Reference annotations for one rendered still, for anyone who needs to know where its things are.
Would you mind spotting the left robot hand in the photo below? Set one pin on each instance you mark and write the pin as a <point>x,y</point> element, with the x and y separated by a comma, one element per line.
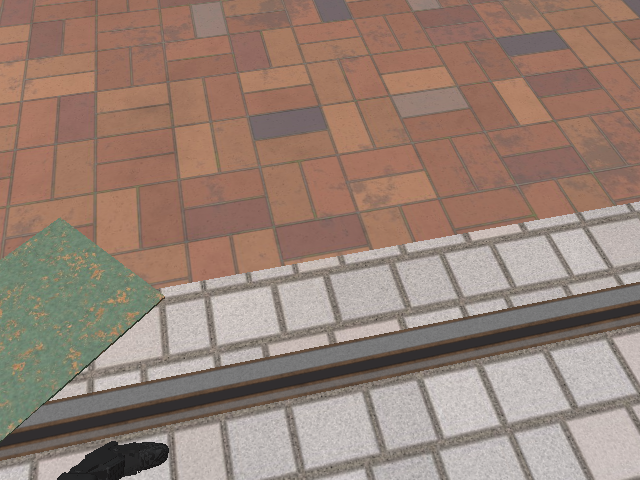
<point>113,461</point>

